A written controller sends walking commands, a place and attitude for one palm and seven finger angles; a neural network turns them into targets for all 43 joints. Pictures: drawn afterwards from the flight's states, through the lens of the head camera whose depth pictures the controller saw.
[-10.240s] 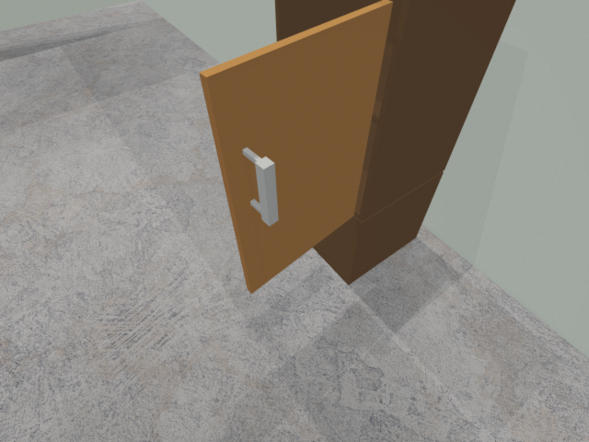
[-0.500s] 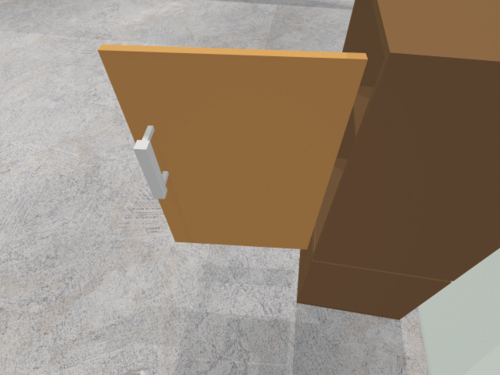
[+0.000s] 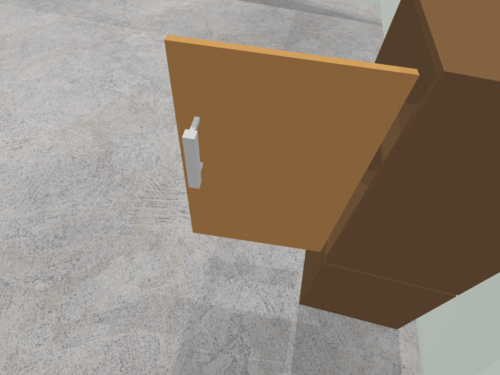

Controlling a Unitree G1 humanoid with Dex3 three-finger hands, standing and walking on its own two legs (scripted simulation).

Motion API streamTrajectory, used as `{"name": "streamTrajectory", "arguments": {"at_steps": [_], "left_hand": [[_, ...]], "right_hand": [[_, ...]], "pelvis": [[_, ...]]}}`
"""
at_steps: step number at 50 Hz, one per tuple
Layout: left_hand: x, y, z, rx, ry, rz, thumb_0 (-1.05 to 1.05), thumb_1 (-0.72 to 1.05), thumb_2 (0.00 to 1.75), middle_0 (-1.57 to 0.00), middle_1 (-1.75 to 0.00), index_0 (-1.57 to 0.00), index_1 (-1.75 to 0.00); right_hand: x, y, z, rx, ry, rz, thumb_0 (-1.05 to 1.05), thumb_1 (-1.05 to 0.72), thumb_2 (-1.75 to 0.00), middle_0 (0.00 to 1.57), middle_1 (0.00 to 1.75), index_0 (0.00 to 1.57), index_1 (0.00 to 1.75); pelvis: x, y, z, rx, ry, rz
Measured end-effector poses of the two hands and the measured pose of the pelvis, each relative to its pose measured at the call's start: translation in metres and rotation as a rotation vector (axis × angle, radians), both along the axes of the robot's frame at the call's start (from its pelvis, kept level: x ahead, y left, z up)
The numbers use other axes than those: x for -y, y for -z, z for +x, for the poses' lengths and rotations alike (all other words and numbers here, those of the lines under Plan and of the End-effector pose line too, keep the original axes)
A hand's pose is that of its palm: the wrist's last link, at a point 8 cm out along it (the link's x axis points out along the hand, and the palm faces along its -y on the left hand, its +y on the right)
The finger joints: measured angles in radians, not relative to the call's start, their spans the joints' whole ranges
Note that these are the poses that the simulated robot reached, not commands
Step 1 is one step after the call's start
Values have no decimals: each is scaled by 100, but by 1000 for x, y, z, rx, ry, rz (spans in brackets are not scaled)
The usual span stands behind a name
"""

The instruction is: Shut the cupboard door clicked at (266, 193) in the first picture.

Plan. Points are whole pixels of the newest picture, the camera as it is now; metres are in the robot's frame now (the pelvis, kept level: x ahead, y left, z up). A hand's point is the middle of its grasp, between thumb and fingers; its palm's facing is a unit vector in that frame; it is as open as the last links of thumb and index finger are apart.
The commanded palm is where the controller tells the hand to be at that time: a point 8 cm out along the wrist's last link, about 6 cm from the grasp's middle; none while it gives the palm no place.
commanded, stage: come to a stop and stand still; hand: left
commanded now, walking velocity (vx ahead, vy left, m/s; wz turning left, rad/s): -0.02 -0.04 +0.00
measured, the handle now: (195, 153) +0.51 +0.15 +0.03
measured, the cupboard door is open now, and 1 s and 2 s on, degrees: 96 96 96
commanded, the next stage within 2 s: look again from close up in 1.08 s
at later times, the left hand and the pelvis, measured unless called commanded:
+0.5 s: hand out of the picture +0.05 +0.12 -0.18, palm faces -0.02 -0.97 -0.24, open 7.3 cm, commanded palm none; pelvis +0.01 -0.07 -0.01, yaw +0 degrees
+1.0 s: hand out of the picture +0.02 +0.13 -0.19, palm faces +0.01 -0.98 -0.21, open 7.4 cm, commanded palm none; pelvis +0.02 -0.06 -0.01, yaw -1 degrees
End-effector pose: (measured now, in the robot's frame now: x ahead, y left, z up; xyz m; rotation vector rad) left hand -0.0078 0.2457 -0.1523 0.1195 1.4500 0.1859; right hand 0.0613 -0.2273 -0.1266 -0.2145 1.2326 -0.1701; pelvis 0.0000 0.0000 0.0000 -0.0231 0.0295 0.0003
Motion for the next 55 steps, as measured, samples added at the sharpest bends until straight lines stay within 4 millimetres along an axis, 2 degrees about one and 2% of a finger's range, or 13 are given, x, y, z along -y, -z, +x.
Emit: {"name": "streamTrajectory", "arguments": {"at_steps": [4,11,18,26,37,46,55], "left_hand": [[17,-2,7,10,28,-8,1,91,90,-20,-30,-20,-30],[55,4,24,83,113,13,1,91,90,-20,-30,-20,-30],[70,-2,44,143,118,43,1,93,90,-20,-30,-20,-30],[82,-4,53,155,111,48,1,92,90,-20,-30,-20,-30],[86,2,38,91,78,22,0,91,90,-20,-30,-20,-30],[75,5,28,64,62,16,1,91,90,-20,-30,-20,-30],[56,1,29,76,65,32,0,91,90,-20,-30,-20,-30]], "right_hand": [[16,5,-18,-34,31,8,0,-93,-90,20,30,20,30],[50,27,-51,-98,74,45,1,-92,-90,20,30,20,30],[55,36,-65,-129,71,86,1,-91,-90,20,30,19,29],[59,37,-52,-137,53,104,2,-93,-90,20,30,20,29],[73,27,-13,-84,25,53,1,-92,-90,20,30,20,29],[70,18,12,-30,4,27,1,-91,-90,20,30,20,29],[58,17,9,-29,-4,31,1,-91,-90,20,30,20,29]], "pelvis": [[11,0,-4,4,2,-4],[36,14,-8,10,13,7],[55,16,2,24,3,25],[69,14,12,29,5,36],[72,12,23,28,12,36],[64,10,25,35,15,33],[53,8,21,40,14,32]]}}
